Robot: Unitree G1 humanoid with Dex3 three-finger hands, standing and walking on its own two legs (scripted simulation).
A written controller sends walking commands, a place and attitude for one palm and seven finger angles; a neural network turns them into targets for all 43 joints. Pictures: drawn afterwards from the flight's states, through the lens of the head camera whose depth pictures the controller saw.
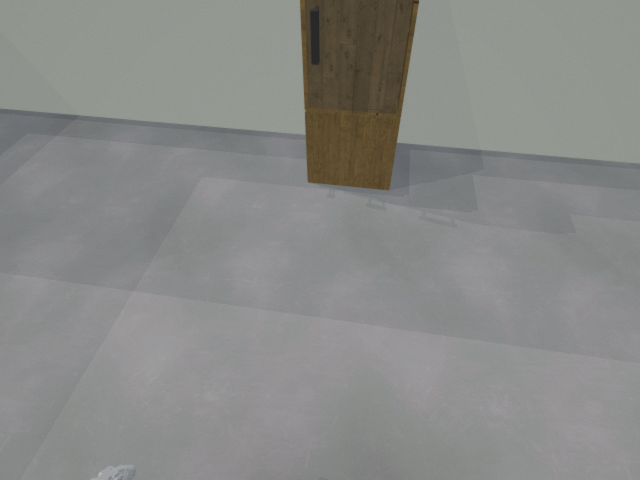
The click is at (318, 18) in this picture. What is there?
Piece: cupboard door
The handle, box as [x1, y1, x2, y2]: [310, 6, 319, 64]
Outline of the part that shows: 318,6 310,10 311,63 318,64 319,61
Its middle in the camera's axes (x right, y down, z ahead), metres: -0.02 -0.73 +1.38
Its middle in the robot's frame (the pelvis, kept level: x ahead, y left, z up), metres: +1.52 +0.10 -0.05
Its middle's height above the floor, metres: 0.72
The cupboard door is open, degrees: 0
